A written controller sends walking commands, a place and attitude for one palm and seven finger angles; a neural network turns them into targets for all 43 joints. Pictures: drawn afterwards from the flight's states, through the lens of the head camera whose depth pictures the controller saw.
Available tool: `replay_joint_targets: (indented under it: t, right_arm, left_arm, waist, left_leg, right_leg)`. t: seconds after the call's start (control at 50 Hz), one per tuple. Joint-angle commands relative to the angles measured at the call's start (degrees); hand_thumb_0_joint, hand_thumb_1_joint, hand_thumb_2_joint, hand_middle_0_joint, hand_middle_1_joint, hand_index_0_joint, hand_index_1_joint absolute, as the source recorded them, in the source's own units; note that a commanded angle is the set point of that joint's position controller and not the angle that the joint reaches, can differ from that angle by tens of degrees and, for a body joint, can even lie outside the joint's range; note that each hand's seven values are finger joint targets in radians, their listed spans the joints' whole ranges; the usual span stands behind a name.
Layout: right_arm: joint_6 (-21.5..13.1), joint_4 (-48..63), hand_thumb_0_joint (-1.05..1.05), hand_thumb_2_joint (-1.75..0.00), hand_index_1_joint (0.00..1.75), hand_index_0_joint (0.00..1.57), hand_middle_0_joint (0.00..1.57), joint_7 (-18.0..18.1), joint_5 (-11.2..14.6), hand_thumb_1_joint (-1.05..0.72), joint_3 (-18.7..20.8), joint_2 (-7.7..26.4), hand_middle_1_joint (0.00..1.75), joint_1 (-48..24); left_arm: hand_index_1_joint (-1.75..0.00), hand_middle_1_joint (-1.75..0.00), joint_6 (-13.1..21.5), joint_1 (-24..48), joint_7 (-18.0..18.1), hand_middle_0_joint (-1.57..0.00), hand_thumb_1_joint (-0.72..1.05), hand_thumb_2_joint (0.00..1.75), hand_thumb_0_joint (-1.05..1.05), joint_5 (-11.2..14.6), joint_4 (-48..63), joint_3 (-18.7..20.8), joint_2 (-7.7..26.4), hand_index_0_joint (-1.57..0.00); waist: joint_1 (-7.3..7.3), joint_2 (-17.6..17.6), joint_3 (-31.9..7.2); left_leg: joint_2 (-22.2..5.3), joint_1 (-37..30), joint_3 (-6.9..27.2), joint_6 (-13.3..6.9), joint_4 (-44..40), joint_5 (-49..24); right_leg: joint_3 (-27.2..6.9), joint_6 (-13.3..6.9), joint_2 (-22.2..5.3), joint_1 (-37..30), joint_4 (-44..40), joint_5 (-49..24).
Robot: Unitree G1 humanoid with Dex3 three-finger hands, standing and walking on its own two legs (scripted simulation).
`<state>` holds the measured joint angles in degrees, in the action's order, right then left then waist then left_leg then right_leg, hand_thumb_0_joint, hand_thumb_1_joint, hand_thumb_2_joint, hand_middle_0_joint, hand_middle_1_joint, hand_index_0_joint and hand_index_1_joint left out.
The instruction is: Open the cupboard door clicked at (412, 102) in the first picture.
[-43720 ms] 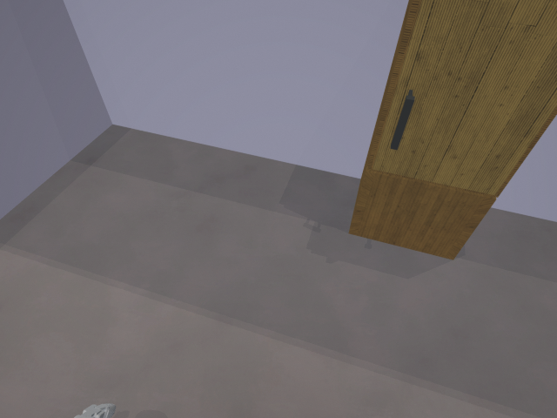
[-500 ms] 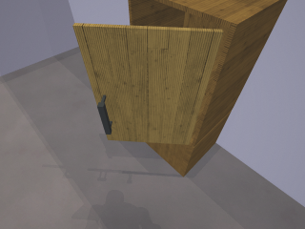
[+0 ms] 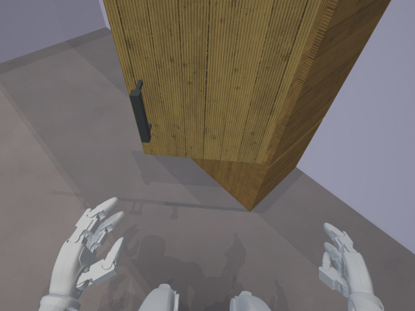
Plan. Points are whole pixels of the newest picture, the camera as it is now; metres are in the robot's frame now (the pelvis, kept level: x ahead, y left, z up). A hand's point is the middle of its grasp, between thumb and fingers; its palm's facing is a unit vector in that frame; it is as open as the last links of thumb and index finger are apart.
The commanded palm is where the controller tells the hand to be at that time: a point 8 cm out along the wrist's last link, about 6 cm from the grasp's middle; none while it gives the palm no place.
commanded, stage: raise the hand with hooked fingers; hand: left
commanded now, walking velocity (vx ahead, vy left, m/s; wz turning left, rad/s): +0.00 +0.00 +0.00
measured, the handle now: (143, 113) +0.60 +0.22 -0.03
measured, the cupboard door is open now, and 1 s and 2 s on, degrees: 42 42 42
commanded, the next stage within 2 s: move the hooked fingers beside the handle in 1.72 s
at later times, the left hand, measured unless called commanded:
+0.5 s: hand (78, 244) +0.23 +0.25 +0.00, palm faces +0.05 -1.00 -0.05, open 11.3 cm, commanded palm +0.21 +0.30 +0.01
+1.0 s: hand (65, 226) +0.26 +0.29 -0.01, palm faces -0.01 -1.00 -0.06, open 13.8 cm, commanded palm +0.25 +0.34 +0.01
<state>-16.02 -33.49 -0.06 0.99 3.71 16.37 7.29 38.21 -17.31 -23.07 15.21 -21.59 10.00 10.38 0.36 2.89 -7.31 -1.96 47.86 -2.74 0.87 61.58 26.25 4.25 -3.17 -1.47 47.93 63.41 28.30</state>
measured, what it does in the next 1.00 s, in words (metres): stands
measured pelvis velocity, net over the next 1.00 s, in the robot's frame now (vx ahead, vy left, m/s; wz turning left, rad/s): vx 0.00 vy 0.04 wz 0.00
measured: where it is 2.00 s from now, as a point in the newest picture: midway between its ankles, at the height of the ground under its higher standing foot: outside the picture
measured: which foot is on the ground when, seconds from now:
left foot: down 0.00-1.00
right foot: down 0.00-1.00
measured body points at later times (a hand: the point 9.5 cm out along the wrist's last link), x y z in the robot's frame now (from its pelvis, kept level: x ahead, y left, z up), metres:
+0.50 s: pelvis -0.01 +0.03 -0.03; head +0.07 +0.05 +0.42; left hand +0.22 +0.31 +0.01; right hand +0.14 -0.20 -0.12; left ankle +0.04 +0.13 -0.66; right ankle +0.03 -0.09 -0.66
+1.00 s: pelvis +0.00 +0.04 -0.03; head +0.10 +0.06 +0.41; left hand +0.26 +0.35 +0.00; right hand +0.19 -0.20 -0.11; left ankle +0.04 +0.13 -0.66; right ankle +0.03 -0.09 -0.66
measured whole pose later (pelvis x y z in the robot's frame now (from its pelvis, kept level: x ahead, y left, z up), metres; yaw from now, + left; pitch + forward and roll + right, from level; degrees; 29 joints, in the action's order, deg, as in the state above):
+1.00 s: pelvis +0.00 +0.04 -0.03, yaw +0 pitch +20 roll -4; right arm -12.2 -30.7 3.3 1.6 -2.0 15.0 11.7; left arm 21.6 -6.8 -27.1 19.1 -16.4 20.6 20.9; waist 0.1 -1.0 -8.2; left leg -2.0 62.2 0.3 -2.3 73.4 30.9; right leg 6.8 -0.5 -1.5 58.3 69.2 30.3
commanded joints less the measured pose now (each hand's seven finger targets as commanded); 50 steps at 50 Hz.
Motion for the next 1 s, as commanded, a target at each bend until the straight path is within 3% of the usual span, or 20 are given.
replay_joint_targets:
  t: [0.0,0.04,0.06,0.08,0.1,0.16,0.24,0.26,0.3,0.34,0.36,0.4,0.44,0.5,0.56,0.6,0.66,0.76,0.84,0.98]
  right_arm:
    - [-2.1,12.0,0.0,-0.9,0.3,0.2,0.2,1.6,0.6,-0.9,1.7,5.0,0.3,-2.1]
    - [-2.1,11.7,0.0,-0.9,0.3,0.2,0.2,2.6,0.2,-0.9,0.9,4.7,0.3,-0.7]
    - [-2.1,11.2,0.0,-0.9,0.3,0.2,0.2,3.2,0.0,-0.9,0.6,5.3,0.3,-0.1]
    - [-2.1,10.9,0.0,-0.9,0.3,0.2,0.2,3.6,-0.2,-0.9,0.5,5.3,0.3,0.5]
    - [-2.1,10.4,0.0,-0.9,0.3,0.2,0.2,3.9,-0.2,-0.9,0.1,5.2,0.3,1.1]
    - [-1.8,9.0,0.0,-0.9,0.3,0.2,0.2,4.8,0.2,-0.9,-0.6,6.0,0.3,2.1]
    - [-0.2,9.9,0.0,-0.9,0.3,0.2,0.2,5.0,1.6,-0.9,-0.5,6.0,0.3,1.5]
    - [0.4,10.2,0.0,-0.9,0.3,0.2,0.2,5.0,1.6,-0.9,-0.5,5.8,0.3,0.8]
    - [1.1,11.7,0.0,-0.9,0.3,0.2,0.2,4.8,1.8,-0.9,-0.5,5.3,0.3,0.0]
    - [1.1,12.0,0.0,-0.9,0.3,0.2,0.2,4.7,1.4,-0.9,-0.5,4.4,0.3,0.1]
    - [1.0,11.6,0.0,-0.9,0.3,0.2,0.2,4.7,1.0,-0.9,-0.8,4.1,0.3,0.1]
    - [0.6,10.5,0.0,-0.9,0.3,0.2,0.2,4.2,0.4,-0.9,-0.7,3.7,0.3,1.6]
    - [0.4,9.6,0.0,-0.9,0.3,0.2,0.2,3.9,0.1,-0.9,-0.9,4.3,0.3,2.4]
    - [0.1,8.8,0.0,-0.9,0.3,0.2,0.2,3.9,0.0,-0.9,-0.9,5.9,0.3,3.8]
    - [-0.1,9.1,0.0,-0.9,0.3,0.2,0.2,4.3,0.6,-0.9,-0.8,7.3,0.3,4.6]
    - [-0.4,9.7,0.0,-0.9,0.3,0.2,0.2,4.6,1.0,-0.9,-0.4,7.8,0.3,4.9]
    - [-0.1,10.0,0.0,-0.9,0.3,0.2,0.2,4.6,0.9,-0.9,-0.3,7.6,0.3,5.3]
    - [0.7,9.5,0.0,-0.9,0.3,0.2,0.2,4.2,0.7,-0.9,-0.4,7.1,0.3,5.5]
    - [1.2,9.3,0.0,-0.9,0.3,0.2,0.2,4.0,0.8,-0.9,-0.7,7.9,0.3,5.9]
    - [0.6,9.6,0.0,-0.9,0.3,0.2,0.2,4.5,0.9,-0.9,-0.7,8.6,0.3,6.8]
  left_arm:
    - [-0.6,-0.6,3.2,6.2,-0.4,-0.23,0.43,0.7,0.0,4.9,20.9,8.2,11.4,-0.23]
    - [-0.63,-0.63,4.0,11.0,2.1,-0.24,0.39,0.68,0.0,4.7,30.5,6.9,11.5,-0.24]
    - [-0.64,-0.64,4.0,14.4,2.7,-0.24,0.36,0.67,0.0,4.4,35.3,5.9,12.4,-0.24]
    - [-0.66,-0.66,3.5,12.7,3.4,-0.24,0.34,0.66,0.0,3.1,36.9,4.8,12.0,-0.24]
    - [-0.68,-0.68,2.5,11.1,3.6,-0.24,0.32,0.65,0.0,2.3,36.5,1.9,9.9,-0.24]
    - [-0.72,-0.72,-3.2,9.4,2.2,-0.25,0.25,0.62,0.0,1.1,30.9,-0.3,9.7,-0.25]
    - [-0.78,-0.78,-14.1,2.8,0.3,-0.25,0.15,0.58,0.0,2.0,22.5,3.6,10.9,-0.25]
    - [-0.8,-0.8,-16.7,0.7,0.1,-0.25,0.13,0.57,0.0,2.8,19.8,6.4,12.2,-0.25]
    - [-0.82,-0.82,-18.9,1.2,1.1,-0.26,0.08,0.55,0.0,4.2,23.3,9.6,13.5,-0.26]
    - [-0.86,-0.86,-18.1,2.7,3.6,-0.26,0.04,0.53,0.0,4.6,26.7,11.0,13.4,-0.26]
    - [-0.87,-0.87,-16.9,2.8,4.8,-0.26,0.01,0.52,0.0,4.5,27.0,12.2,14.5,-0.26]
    - [-0.9,-0.9,-13.4,4.2,6.7,-0.27,-0.03,0.5,0.0,3.6,29.0,11.6,14.1,-0.27]
    - [-0.93,-0.93,-10.1,5.3,7.4,-0.27,-0.08,0.48,0.0,2.4,27.4,9.1,12.6,-0.27]
    - [-0.98,-0.98,-7.7,8.4,4.9,-0.27,-0.15,0.45,0.0,1.6,23.8,6.8,12.8,-0.27]
    - [-1.02,-1.02,-8.8,10.0,1.3,-0.28,-0.22,0.42,0.0,2.6,21.1,6.4,13.5,-0.28]
    - [-1.05,-1.05,-9.7,10.0,-0.2,-0.28,-0.27,0.4,0.0,3.6,23.3,9.3,16.2,-0.28]
    - [-1.1,-1.1,-11.3,8.5,0.0,-0.29,-0.34,0.37,0.0,4.9,24.1,14.3,20.0,-0.29]
    - [-1.17,-1.17,-11.2,10.2,1.6,-0.3,-0.45,0.32,0.0,5.2,23.1,14.9,18.7,-0.3]
    - [-1.2,-1.2,-12.0,12.8,-0.3,-0.3,-0.5,0.3,0.0,4.3,17.5,13.2,18.0,-0.3]
    - [-1.2,-1.2,-12.5,18.3,-6.1,-0.3,-0.5,0.3,0.0,7.0,17.3,18.1,23.7,-0.3]
  waist:
    - [1.92,-5.5,-13.3]
    - [0.24,-10.1,-14.9]
    - [-1.13,-9.0,-15.4]
    - [-1.12,-10.7,-16.9]
    - [-2.32,-10.2,-15.7]
    - [-3.8,-8.6,-12.5]
    - [-1.09,-3.5,-13.8]
    - [0.59,-3.0,-14.5]
    - [2.03,-3.1,-17.3]
    - [2.24,-2.8,-18.2]
    - [3.07,-4.6,-17.9]
    - [2.14,-6.2,-18.1]
    - [0.45,-5.7,-14.8]
    - [-1.52,-6.6,-12.4]
    - [-1.97,-6.6,-12.2]
    - [-0.58,-8.6,-17.0]
    - [1.13,-9.1,-19.4]
    - [0.11,-9.6,-17.2]
    - [-1.5,-8.6,-14.6]
    - [-0.63,-8.6,-21.2]
  left_leg:
    - [3.3,3.6,1.0,-1.9,1.4,-1.5]
    - [2.3,0.4,2.7,-2.7,1.8,-1.8]
    - [1.7,-0.1,3.6,-3.0,2.4,-2.3]
    - [1.4,-1.1,3.9,-3.1,2.3,-2.3]
    - [1.3,-1.3,4.5,-3.3,2.2,-2.7]
    - [1.1,1.4,5.8,-3.3,2.2,-1.0]
    - [1.8,3.8,6.0,-2.7,-0.4,0.0]
    - [2.0,3.4,6.1,-2.5,-1.2,-1.1]
    - [2.2,2.0,5.8,-2.3,-2.4,-3.1]
    - [2.0,0.9,6.0,-2.3,-2.8,-4.6]
    - [1.8,0.5,6.4,-2.0,-3.0,-5.5]
    - [1.6,-0.8,6.3,-1.9,-2.7,-7.2]
    - [1.4,0.2,6.7,-1.8,-2.5,-4.4]
    - [1.4,1.7,7.3,-1.8,-2.0,-0.5]
    - [1.5,1.7,7.8,-1.8,-2.7,1.8]
    - [1.5,-1.0,7.8,-1.6,-3.3,-1.0]
    - [1.5,-3.0,7.9,-1.2,-3.5,-6.6]
    - [1.3,-3.3,7.7,-0.9,-2.6,-9.6]
    - [1.3,-0.9,7.3,-1.2,-1.9,-6.7]
    - [1.3,-3.1,6.9,-1.5,0.5,-14.1]
  right_leg:
    - [-11.3,2.0,-0.6,-4.0,-9.7,6.8]
    - [-9.4,1.5,0.4,-1.4,-8.3,5.7]
    - [-8.3,1.3,1.2,0.4,-6.5,4.1]
    - [-7.5,1.2,1.3,1.5,-5.8,3.2]
    - [-6.4,1.1,1.6,2.6,-5.4,1.6]
    - [-4.4,1.3,2.4,4.6,-4.9,1.9]
    - [-3.2,2.3,2.0,1.0,-6.8,3.4]
    - [-2.7,1.9,2.3,-0.7,-6.7,2.6]
    - [-2.3,2.2,1.8,-3.2,-6.8,0.9]
    - [-1.5,2.2,1.8,-3.2,-6.1,-0.4]
    - [-1.0,1.7,2.2,-2.7,-4.8,-1.3]
    - [-0.6,1.6,2.1,-1.0,-4.0,-3.1]
    - [-0.1,1.5,2.4,2.9,-3.4,-0.6]
    - [-0.1,1.3,2.3,6.6,-2.7,1.6]
    - [-0.2,1.3,2.4,6.9,-3.0,2.1]
    - [-0.3,1.3,2.2,4.6,-3.0,-0.1]
    - [0.2,1.0,2.6,2.1,-2.6,-3.6]
    - [0.9,1.1,2.9,3.7,-2.0,-5.5]
    - [0.6,1.4,2.8,5.6,-2.5,-4.2]
    - [-0.4,1.2,2.9,2.1,-1.9,-10.0]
